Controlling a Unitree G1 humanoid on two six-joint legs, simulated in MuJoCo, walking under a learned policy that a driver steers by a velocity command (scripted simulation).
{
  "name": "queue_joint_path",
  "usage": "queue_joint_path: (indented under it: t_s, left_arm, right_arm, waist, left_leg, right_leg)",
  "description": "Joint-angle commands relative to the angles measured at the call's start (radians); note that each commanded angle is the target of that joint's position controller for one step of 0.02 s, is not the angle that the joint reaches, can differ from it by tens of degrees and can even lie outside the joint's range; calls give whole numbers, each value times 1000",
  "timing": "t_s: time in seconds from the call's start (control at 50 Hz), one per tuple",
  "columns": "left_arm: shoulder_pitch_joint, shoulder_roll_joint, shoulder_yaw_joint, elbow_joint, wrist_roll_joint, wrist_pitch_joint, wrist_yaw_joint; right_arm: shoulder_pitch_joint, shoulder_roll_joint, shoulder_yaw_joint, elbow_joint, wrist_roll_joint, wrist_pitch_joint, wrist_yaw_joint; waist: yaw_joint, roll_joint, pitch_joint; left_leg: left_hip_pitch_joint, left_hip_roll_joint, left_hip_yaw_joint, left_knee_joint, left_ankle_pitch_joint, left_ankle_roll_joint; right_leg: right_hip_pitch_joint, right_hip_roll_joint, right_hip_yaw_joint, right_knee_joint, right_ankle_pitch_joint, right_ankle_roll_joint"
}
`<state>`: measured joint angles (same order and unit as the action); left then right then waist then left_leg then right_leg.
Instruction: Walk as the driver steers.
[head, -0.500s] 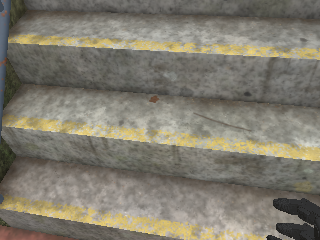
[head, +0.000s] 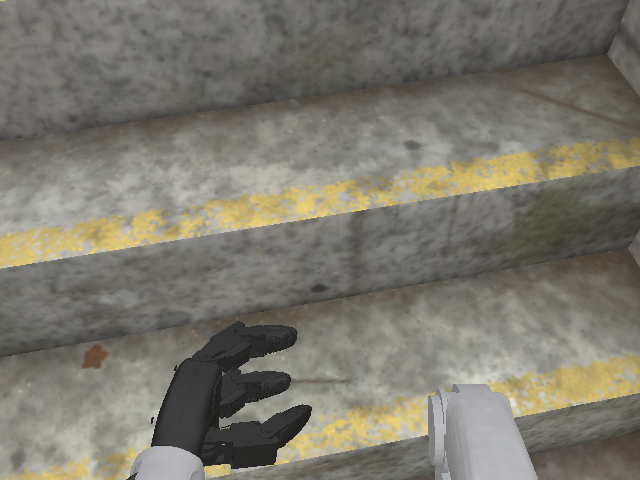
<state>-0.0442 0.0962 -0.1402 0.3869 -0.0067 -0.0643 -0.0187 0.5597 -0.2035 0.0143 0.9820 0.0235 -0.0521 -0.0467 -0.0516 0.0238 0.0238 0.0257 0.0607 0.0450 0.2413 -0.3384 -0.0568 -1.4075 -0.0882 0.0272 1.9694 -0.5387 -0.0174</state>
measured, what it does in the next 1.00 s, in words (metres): climbs, turning left: right foot 0.21 m higher, then left foot 0.21 m higher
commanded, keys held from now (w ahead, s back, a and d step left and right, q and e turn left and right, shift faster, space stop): w+shift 0.30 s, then w+q+shift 0.64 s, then w+shift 0.06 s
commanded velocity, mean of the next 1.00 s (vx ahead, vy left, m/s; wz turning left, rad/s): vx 1.00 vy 0.00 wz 0.44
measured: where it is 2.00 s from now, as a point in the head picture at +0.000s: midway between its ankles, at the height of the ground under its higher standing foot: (194, 157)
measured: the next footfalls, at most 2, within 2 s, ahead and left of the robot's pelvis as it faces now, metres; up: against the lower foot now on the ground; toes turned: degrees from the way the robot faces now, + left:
right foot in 0.06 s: +0.25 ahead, -0.15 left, +0.21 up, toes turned -5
left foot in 0.48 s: +0.44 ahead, +0.01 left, +0.42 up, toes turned +0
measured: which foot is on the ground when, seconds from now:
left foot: down 0.00-0.08, up 0.10-0.46, down 0.48-0.82, up 0.84-1.00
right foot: up 0.00-0.04, down 0.06-0.50, up 0.52-0.80, down 0.82-1.00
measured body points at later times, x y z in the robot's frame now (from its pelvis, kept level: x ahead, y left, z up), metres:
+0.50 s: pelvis +0.35 -0.06 +0.28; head +0.32 -0.07 +0.73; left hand +0.32 +0.16 +0.13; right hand +0.60 -0.19 +0.24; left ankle +0.39 +0.02 -0.32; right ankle +0.25 -0.14 -0.46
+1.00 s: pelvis +0.61 -0.06 +0.58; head +0.59 -0.06 +1.03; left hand +0.58 +0.23 +0.47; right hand +0.93 -0.19 +0.54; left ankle +0.53 +0.06 +0.12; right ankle +0.71 -0.18 -0.10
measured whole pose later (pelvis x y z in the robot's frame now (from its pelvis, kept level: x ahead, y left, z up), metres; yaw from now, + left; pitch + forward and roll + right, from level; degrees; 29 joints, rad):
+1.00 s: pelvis +0.61 -0.06 +0.58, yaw +29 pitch +3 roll -1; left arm 0.22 0.26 0.03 0.84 0.05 -0.03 0.04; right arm 0.08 -0.32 -0.04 0.62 0.02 -0.05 0.06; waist -0.02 0.00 -0.09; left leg -0.99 -0.03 -0.11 1.97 -0.05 0.12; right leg -0.55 -0.13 -0.10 0.94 -0.55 -0.04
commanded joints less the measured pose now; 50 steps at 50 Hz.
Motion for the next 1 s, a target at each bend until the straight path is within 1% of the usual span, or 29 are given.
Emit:
queue_joint_path:
  t_s: [0.02, 0.04, 0.08, 0.1, 0.12, 0.16, 0.18, 0.2, 0.26, 0.32, 0.38, 0.42, 0.44, 0.46, 0.5, 0.52, 0.54, 0.56, 0.62, 0.72, 0.76, 0.78, 0.8, 0.82, 0.84, 0.86, 0.9, 0.94, 1.0]
  left_arm:
    - [-224, 2, -25, -236, 14, -46, -27]
    - [12, 142, 54, -154, 20, -44, -15]
    - [441, 388, 175, 16, 40, -24, 5]
    - [679, 537, 221, 198, 69, -5, 31]
    - [729, 435, 189, 249, 87, 7, 50]
    - [584, 256, 158, 380, 22, 14, 18]
    - [478, 115, 122, 446, 45, 10, -3]
    - [425, -12, 86, 509, 67, 1, -20]
    - [329, -36, 75, 601, 84, -5, -36]
    - [231, 54, 59, 619, 61, -15, -44]
    - [408, 160, 56, 649, 6, -25, -1]
    - [552, 356, 93, 674, 28, -35, 30]
    - [469, 549, 152, 660, 40, -28, 40]
    - [400, 567, 173, 614, 23, -3, 50]
    - [244, 468, 175, 469, 46, 5, 67]
    - [129, 307, 141, 340, 72, -24, 45]
    - [-55, 180, 120, 211, 76, -68, 9]
    - [-101, 61, 91, 115, 75, -106, -31]
    - [20, -114, -8, 68, 105, -136, -73]
    - [-229, -24, -34, -102, 78, -100, -27]
    - [-339, -18, -67, -202, 83, -100, 16]
    - [-205, 37, -9, -167, 66, -91, 54]
    - [124, 213, 105, -68, 74, -84, 78]
    - [424, 357, 184, 57, 68, -89, 79]
    - [508, 458, 215, 147, 56, -89, 75]
    - [441, 389, 193, 147, 57, -61, 89]
    - [215, 152, 139, 256, 40, 11, 76]
    - [94, -26, 95, 340, 65, 27, 58]
    - [214, 60, 139, 437, 56, 6, 30]
  right_arm:
    - [2, -209, -13, -29, 36, -15, -9]
    - [-56, -333, -39, -49, 2, -43, 8]
    - [-155, -471, -109, -110, -13, -50, 11]
    - [-178, -280, -84, -162, -19, -81, 47]
    - [-177, -197, -81, -102, -32, -107, 97]
    - [-536, 14, -23, -301, -28, -103, 123]
    - [-619, 125, 29, -389, -36, -93, 120]
    - [-540, 171, 61, -409, -24, -77, 123]
    - [-416, 199, 117, -388, 23, -55, 122]
    - [-514, 152, 144, -450, 37, -29, 88]
    - [-678, 87, 157, -500, 1, -2, 90]
    - [-597, -72, 77, -442, -26, -4, 89]
    - [-465, -103, 57, -413, -48, 8, 83]
    - [-404, -138, 35, -373, -49, 4, 104]
    - [-252, -194, -5, -276, -51, 17, 128]
    - [-217, -249, -26, -236, -98, 47, 103]
    - [-246, -153, -4, -227, -137, 45, 60]
    - [-188, -7, 33, -168, -118, 19, 63]
    - [-184, 92, 40, -84, -69, -9, 113]
    - [-208, -42, 7, -87, -15, -36, 63]
    - [-122, -143, -25, -88, 73, -28, 14]
    - [33, -159, -33, -47, 78, -46, 8]
    - [-139, -333, -85, -71, 9, -82, 27]
    - [-198, -348, -119, -119, -21, -109, 41]
    - [-221, -176, -68, -198, -39, -143, 76]
    - [-365, -147, -62, -234, -38, -143, 105]
    - [-536, 11, -23, -403, -19, -74, 121]
    - [-417, 71, 3, -402, -15, 20, 119]
    - [-396, 105, 38, -426, 6, 22, 110]
  waist:
    - [96, 15, -180]
    - [211, 173, -363]
    - [405, 169, -559]
    - [359, -502, -624]
    - [306, -487, -731]
    - [209, -138, -206]
    - [111, -17, -38]
    - [17, -20, 3]
    - [-100, -97, 66]
    - [-152, 6, 112]
    - [-92, -47, -114]
    - [-133, -144, -408]
    - [-219, -255, -435]
    - [-210, -250, -430]
    - [-188, -60, -342]
    - [-118, 302, -223]
    - [-65, 358, -91]
    - [-22, 209, 22]
    - [122, -69, 38]
    - [117, -55, 120]
    - [118, -130, -64]
    - [155, -81, -322]
    - [358, 41, -552]
    - [388, -25, -714]
    - [290, -515, -946]
    - [281, -566, -848]
    - [110, -234, -262]
    - [-54, -121, -19]
    - [-67, -48, 11]
  left_leg:
    - [-520, 183, -48, -299, 1043, 238]
    - [-318, 193, -19, -45, 1969, 248]
    - [-203, 218, -129, 545, 2239, 227]
    - [-564, -46, -202, 1042, 1023, 208]
    - [-672, -188, -399, 1538, 298, 211]
    - [-1034, -139, -291, 1853, 202, 245]
    - [-1157, -137, -291, 1993, 200, 275]
    - [-1162, -123, -307, 2121, 165, 287]
    - [-1345, -132, -288, 2361, 96, 277]
    - [-1331, -125, -172, 2152, 215, 224]
    - [-741, -125, 147, 1562, 347, 177]
    - [-410, -237, 257, 1422, 110, 163]
    - [-460, -207, 249, 1325, -121, 148]
    - [-557, -237, 220, 1172, -304, 167]
    - [-394, -217, -97, 630, -199, 237]
    - [-328, -85, -582, 380, -138, 364]
    - [-407, -10, -1062, 78, -319, 482]
    - [-429, 2, -1045, 86, -362, 406]
    - [-315, -58, -616, 290, 144, 291]
    - [-643, -30, -571, -20, 60, 311]
    - [-977, -62, -404, -216, 449, 285]
    - [-921, -68, -486, -85, 963, 303]
    - [-625, 2, -459, 235, 1880, 311]
    - [-618, -15, -509, 650, 2014, 292]
    - [-770, -189, -515, 1168, 897, 270]
    - [-899, -175, -419, 1556, 490, 223]
    - [-1154, -111, -262, 1693, 360, 199]
    - [-1080, -60, -165, 1795, 193, 176]
    - [-1186, -26, -175, 1793, 281, 156]
  right_leg:
    - [961, 17, -224, -484, 195, -37]
    - [1173, 151, -278, -503, 33, -59]
    - [1384, 140, 144, -907, -17, -139]
    - [1642, -114, 806, -1432, -25, -290]
    - [1661, -228, 1162, -1675, -166, -304]
    - [1293, -177, 864, -1607, -362, -203]
    - [1096, -158, 675, -1546, -216, -191]
    - [959, -135, 501, -1527, -12, -168]
    - [863, -139, 172, -1620, 398, -141]
    - [694, -51, -140, -1735, 449, -84]
    - [620, -42, -280, -1989, 715, -134]
    - [995, -87, -309, -1798, 2095, -172]
    - [1267, -184, -276, -1679, 2580, -204]
    - [1497, -249, -239, -1506, 2773, -235]
    - [1423, -250, -155, -1110, 2193, -271]
    - [996, -12, -103, -714, 1202, -205]
    - [578, 230, 97, -53, 473, -135]
    - [337, 213, 186, 281, 367, -175]
    - [41, 143, 102, 447, 246, -135]
    - [142, 59, -49, 257, 75, -20]
    - [977, 48, -191, -625, -2, -30]
    - [1402, 127, -200, -658, 12, -9]
    - [1521, 124, -44, -675, -104, -33]
    - [1706, -22, 364, -880, -397, -133]
    - [1912, -310, 960, -1246, -436, -294]
    - [1697, -328, 1135, -1502, -419, -258]
    - [1192, -251, 569, -1344, -286, -137]
    - [808, -163, 170, -1308, -60, -67]
    - [838, -180, 57, -1462, 35, -97]
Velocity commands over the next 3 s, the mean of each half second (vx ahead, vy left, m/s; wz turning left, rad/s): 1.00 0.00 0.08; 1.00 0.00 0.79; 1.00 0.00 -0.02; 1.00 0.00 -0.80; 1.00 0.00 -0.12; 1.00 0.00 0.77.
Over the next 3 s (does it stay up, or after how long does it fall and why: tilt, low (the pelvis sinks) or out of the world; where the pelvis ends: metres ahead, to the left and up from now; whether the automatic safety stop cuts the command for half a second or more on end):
stays up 1.00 0.11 0.86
